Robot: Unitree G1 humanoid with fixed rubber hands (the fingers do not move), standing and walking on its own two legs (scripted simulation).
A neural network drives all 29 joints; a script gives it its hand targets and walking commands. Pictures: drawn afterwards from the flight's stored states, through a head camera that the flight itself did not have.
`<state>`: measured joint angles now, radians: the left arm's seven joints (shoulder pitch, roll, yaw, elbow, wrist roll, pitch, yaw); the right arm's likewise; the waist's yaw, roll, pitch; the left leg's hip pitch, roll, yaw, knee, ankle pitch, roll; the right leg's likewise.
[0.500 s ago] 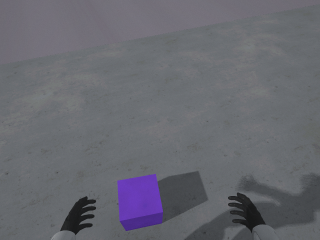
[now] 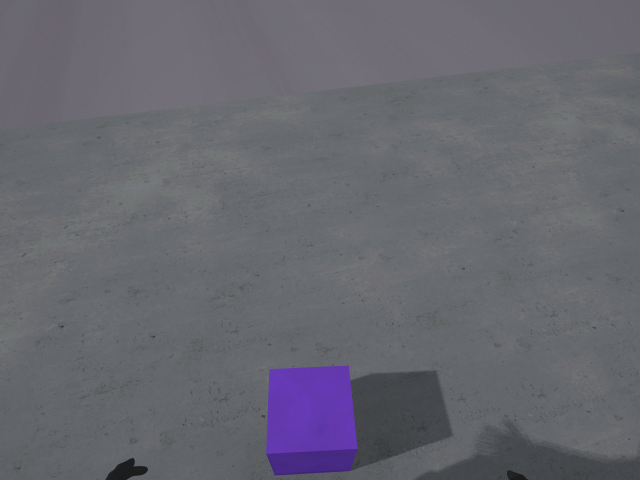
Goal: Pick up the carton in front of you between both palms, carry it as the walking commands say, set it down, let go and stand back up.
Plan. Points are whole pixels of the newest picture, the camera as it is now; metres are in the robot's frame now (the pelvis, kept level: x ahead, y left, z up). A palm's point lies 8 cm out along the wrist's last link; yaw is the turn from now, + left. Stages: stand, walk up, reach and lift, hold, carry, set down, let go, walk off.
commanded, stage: stand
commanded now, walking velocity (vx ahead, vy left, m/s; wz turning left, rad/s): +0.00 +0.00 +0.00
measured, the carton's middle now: (310, 421) +0.37 +0.03 -0.63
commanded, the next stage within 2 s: none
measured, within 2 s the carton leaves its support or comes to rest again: neither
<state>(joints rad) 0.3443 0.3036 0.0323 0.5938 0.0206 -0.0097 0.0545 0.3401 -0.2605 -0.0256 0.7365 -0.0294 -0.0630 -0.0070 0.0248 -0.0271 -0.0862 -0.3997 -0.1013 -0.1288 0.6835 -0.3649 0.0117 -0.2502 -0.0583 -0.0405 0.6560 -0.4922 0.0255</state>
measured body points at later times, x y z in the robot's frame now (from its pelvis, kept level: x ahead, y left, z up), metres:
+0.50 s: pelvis +0.00 +0.00 -0.01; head +0.01 +0.01 +0.44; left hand +0.05 +0.29 -0.12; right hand +0.12 -0.25 -0.12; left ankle -0.01 +0.12 -0.72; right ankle -0.10 -0.12 -0.72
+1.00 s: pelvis -0.01 +0.00 +0.00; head +0.00 +0.01 +0.45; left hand +0.00 +0.28 -0.12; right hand +0.10 -0.26 -0.12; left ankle -0.01 +0.12 -0.72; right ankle -0.10 -0.12 -0.72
